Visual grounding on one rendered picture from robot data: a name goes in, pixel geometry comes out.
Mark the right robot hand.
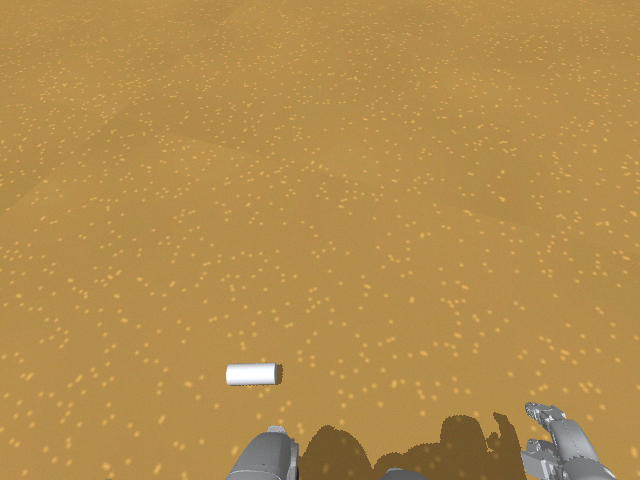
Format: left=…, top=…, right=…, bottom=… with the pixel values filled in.
left=520, top=402, right=600, bottom=480

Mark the right robot arm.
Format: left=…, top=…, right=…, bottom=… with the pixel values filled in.
left=561, top=458, right=617, bottom=480

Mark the can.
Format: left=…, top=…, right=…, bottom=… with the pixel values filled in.
left=226, top=363, right=277, bottom=385

